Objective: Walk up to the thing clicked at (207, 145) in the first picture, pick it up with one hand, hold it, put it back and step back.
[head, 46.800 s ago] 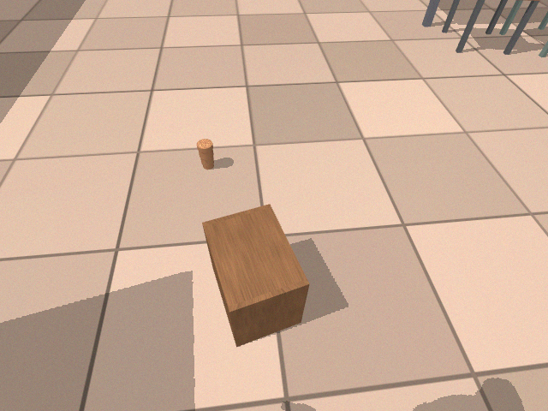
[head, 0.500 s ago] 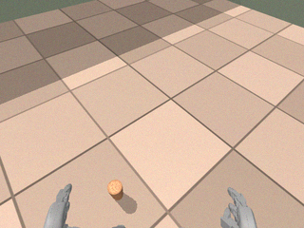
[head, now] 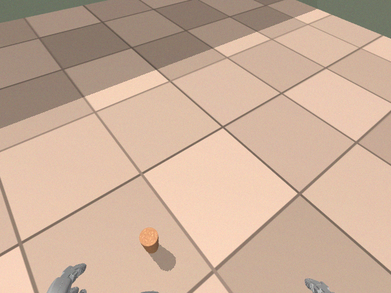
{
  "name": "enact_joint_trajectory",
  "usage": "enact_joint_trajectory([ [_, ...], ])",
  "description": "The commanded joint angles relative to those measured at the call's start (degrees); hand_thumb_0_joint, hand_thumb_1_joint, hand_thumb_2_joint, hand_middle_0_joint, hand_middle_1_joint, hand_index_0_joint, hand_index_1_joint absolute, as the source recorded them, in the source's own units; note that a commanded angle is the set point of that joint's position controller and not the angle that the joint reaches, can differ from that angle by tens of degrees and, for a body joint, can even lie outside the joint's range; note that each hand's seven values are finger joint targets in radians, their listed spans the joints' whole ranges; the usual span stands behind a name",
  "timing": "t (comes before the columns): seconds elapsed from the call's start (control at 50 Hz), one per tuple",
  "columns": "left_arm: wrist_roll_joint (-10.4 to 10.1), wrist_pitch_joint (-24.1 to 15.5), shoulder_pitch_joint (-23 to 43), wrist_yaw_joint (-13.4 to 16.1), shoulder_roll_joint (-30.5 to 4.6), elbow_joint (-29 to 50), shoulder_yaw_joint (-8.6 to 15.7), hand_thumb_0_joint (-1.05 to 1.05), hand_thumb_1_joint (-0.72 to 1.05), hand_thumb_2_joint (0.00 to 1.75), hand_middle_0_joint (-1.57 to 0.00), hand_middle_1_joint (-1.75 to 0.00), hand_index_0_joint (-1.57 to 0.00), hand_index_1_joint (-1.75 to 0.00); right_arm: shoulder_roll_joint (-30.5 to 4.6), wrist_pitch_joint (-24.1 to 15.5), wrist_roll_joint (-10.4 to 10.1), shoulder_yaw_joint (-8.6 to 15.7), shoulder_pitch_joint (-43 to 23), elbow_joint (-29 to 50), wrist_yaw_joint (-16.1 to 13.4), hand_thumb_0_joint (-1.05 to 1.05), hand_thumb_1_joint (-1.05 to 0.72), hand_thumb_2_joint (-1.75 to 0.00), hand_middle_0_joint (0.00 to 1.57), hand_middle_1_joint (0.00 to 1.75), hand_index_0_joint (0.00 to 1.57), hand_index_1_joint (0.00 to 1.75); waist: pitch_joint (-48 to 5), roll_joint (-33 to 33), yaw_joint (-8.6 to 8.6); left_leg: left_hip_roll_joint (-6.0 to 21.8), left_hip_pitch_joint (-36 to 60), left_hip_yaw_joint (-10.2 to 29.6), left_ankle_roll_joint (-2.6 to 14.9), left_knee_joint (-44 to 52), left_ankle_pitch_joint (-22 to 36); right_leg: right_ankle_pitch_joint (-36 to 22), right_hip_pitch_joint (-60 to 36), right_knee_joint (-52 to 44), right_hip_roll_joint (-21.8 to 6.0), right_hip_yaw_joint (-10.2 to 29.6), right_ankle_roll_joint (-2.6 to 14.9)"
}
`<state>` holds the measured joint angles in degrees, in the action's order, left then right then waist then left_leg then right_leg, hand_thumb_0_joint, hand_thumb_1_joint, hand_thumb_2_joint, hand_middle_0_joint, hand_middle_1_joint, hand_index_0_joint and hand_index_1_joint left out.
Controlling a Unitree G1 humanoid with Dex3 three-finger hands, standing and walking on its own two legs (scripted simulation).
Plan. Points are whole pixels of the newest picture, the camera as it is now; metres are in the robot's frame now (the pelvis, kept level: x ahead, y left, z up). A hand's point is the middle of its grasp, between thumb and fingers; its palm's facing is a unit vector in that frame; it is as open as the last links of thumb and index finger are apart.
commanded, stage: stand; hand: left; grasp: from the side
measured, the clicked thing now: (150, 242) +0.42 +0.19 -0.67
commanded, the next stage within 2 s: step back in 1.90 s
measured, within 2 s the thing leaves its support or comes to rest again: neither
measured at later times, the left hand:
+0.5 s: hand out of the picture +0.07 +0.26 -0.12, palm faces +0.00 -0.94 -0.34, open 7.3 cm
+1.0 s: hand out of the picture +0.03 +0.24 -0.12, palm faces -0.01 -0.94 -0.34, open 7.3 cm
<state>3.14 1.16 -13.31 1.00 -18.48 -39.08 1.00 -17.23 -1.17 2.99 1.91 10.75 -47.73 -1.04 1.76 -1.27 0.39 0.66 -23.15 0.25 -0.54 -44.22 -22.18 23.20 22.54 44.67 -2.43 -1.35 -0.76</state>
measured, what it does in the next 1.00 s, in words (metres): stands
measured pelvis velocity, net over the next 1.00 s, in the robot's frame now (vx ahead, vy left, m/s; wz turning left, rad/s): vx -0.01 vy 0.00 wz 0.01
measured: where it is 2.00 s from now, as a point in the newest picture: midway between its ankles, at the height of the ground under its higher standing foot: outside the picture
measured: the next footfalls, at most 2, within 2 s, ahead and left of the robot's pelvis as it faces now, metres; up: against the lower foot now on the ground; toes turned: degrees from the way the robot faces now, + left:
none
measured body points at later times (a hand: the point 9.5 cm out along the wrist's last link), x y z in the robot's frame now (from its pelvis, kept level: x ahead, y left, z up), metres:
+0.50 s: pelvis +0.00 +0.01 +0.03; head +0.00 +0.01 +0.48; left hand +0.07 +0.31 -0.10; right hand +0.08 -0.26 -0.11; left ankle +0.01 +0.13 -0.71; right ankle +0.00 -0.13 -0.71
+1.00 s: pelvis -0.01 +0.00 +0.04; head -0.01 -0.01 +0.49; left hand +0.03 +0.29 -0.10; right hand +0.04 -0.30 -0.11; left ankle +0.01 +0.13 -0.71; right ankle +0.00 -0.13 -0.71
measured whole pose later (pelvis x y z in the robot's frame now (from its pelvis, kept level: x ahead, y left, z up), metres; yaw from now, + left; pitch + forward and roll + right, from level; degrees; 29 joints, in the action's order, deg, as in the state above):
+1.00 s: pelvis -0.01 +0.00 +0.04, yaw +1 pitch -3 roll +0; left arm 1.5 -0.2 -8.1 0.4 -18.4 -66.7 0.1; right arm -18.9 0.3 1.0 1.2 8.5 -66.5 -0.2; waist 3.7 0.9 0.3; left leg 1.1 -8.0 1.0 -1.2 -20.7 -9.4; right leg 10.6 7.0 20.9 -1.7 -2.7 -0.6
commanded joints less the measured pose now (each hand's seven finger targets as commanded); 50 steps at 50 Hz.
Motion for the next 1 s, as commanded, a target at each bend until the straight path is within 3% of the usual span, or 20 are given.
enact_joint_trajectory([
  [0.0,-0.55,-3.59,3.71,0.74,-9.18,0.58,3.29,0.0,0.9,0.9,-0.2,-0.3,-0.2,-0.3,-8.76,-1.5,0.11,2.95,-2.17,2.54,0.13,0.0,-0.9,-0.9,0.2,0.3,0.2,0.3,-5.2,2.36,-0.05,2.46,5.4,4.57,3.82,11.58,7.85,-7.73,-3.74,-12.58,-3.39,5.34,3.58],
  [0.04,-0.74,-3.58,2.94,0.79,-8.93,-2.35,3.07,0.0,0.9,0.9,-0.2,-0.3,-0.2,-0.3,-9.31,-1.37,-0.11,2.96,-3.21,1.07,0.16,0.0,-0.9,-0.9,0.2,0.3,0.2,0.3,-4.02,3.04,0.77,3.32,5.13,6.02,3.69,13.99,8.71,-9.13,-5.66,-13.63,-2.91,4.18,3.26],
  [0.08,-0.95,-3.65,3.31,0.96,-9.31,-5.06,2.92,0.0,0.9,0.9,-0.2,-0.3,-0.2,-0.3,-9.55,-1.16,-0.46,2.86,-2.53,-0.69,0.0,0.0,-0.9,-0.9,0.2,0.3,0.2,0.3,-4.42,1.32,0.54,3.45,5.65,5.87,3.38,14.7,12.43,-13.59,-9.17,-14.49,-3.48,4.27,3.1],
  [0.14,-1.47,-3.55,2.68,1.26,-9.78,-8.74,2.63,0.0,0.9,0.9,-0.2,-0.3,-0.2,-0.3,-10.35,-1.14,-0.81,2.71,-1.44,-3.41,-0.32,0.0,-0.9,-0.9,0.2,0.3,0.2,0.3,-6.13,1.41,0.24,3.84,10.53,5.39,3.03,15.09,21.18,-20.77,-11.73,-15.58,-4.24,4.22,3.04],
  [0.2,-1.76,-2.94,3.24,1.35,-9.79,-11.74,2.22,0.0,0.9,0.9,-0.2,-0.3,-0.2,-0.3,-11.14,-0.98,-1.05,2.31,-2.49,-5.74,-0.49,0.0,-0.9,-0.9,0.2,0.3,0.2,0.3,-4.21,3.06,0.54,4.76,11.27,6.57,2.8,19.04,20.49,-18.2,-12.29,-17.75,-3.64,3.34,2.34],
  [0.26,-1.92,-2.61,4.15,1.4,-9.96,-14.38,2.01,0.0,0.9,0.9,-0.2,-0.3,-0.2,-0.3,-11.59,-0.87,-1.14,2.04,-2.39,-7.76,-0.73,0.0,-0.9,-0.9,0.2,0.3,0.2,0.3,-4.85,3.23,0.46,5.31,13.11,6.42,2.56,21.04,24.34,-19.96,-15.22,-18.67,-3.98,3.03,2.02],
  [0.44,-1.7,-2.61,6.04,1.1,-10.42,-20.22,1.39,0.0,0.9,0.9,-0.2,-0.3,-0.2,-0.3,-11.43,-0.56,-1.59,1.54,-4.78,-11.74,-0.67,0.0,-0.9,-0.9,0.2,0.3,0.2,0.3,-0.96,1.72,0.65,5.09,14.36,5.87,1.73,25.61,20.97,-17.2,-16.26,-24.47,-4.66,3.16,1.22],
  [0.58,-1.62,-2.73,7.71,0.79,-10.89,-22.16,1.33,0.0,0.9,0.9,-0.2,-0.3,-0.2,-0.3,-11.79,0.04,-1.67,1.67,-5.77,-13.39,-0.15,0.0,-0.9,-0.9,0.2,0.3,0.2,0.3,0.52,1.66,-0.03,4.69,13.86,5.78,1.24,28.32,11.43,-11.04,-15.01,-27.85,-4.56,3.36,0.95],
  [0.68,-1.64,-2.84,7.62,0.53,-11.66,-23.02,1.43,0.0,0.9,0.9,-0.2,-0.3,-0.2,-0.3,-11.97,0.2,-1.65,1.67,-5.82,-14.12,0.12,0.0,-0.9,-0.9,0.2,0.3,0.2,0.3,0.67,1.95,0.07,4.7,13.25,5.81,1.25,28.96,8.45,-8.02,-14.59,-28.98,-4.79,4.08,1.07],
  [0.8,-1.76,-3.02,8.27,0.39,-11.7,-23.69,1.37,0.0,0.9,0.9,-0.2,-0.3,-0.2,-0.3,-11.9,0.07,-1.82,1.37,-5.62,-14.78,0.25,0.0,-0.9,-0.9,0.2,0.3,0.2,0.3,-0.46,2.06,-0.09,4.87,13.81,5.47,1.21,28.45,11.01,-9.49,-15.32,-29.17,-5.08,4.55,1.32],
  [0.86,-1.6,-2.82,7.91,0.35,-12.13,-24.08,1.37,0.0,0.9,0.9,-0.2,-0.3,-0.2,-0.3,-12.5,0.36,-1.8,1.51,-5.47,-14.85,0.33,0.0,-0.9,-0.9,0.2,0.3,0.2,0.3,0.86,0.92,-0.11,4.6,12.67,5.4,1.19,28.54,8.08,-4.41,-13.6,-30.24,-4.9,4.86,1.37],
  [0.94,-1.83,-3.0,7.91,0.38,-12.14,-24.02,1.34,0.0,0.9,0.9,-0.2,-0.3,-0.2,-0.3,-12.16,0.17,-1.78,1.31,-5.06,-14.98,0.39,0.0,-0.9,-0.9,0.2,0.3,0.2,0.3,-0.31,0.67,-0.05,5.11,14.26,5.38,1.32,27.77,12.53,-8.14,-13.95,-29.97,-5.32,5.3,1.59],
  [0.98,-2.02,-3.0,8.0,0.3,-12.25,-24.24,1.5,0.0,0.9,0.9,-0.2,-0.3,-0.2,-0.3,-12.25,0.21,-1.77,1.09,-4.49,-15.27,0.36,0.0,-0.9,-0.9,0.2,0.3,0.2,0.3,-0.64,1.64,-0.15,5.0,13.27,5.19,1.34,27.83,10.52,-8.34,-15.04,-29.72,-5.1,5.19,1.48],
])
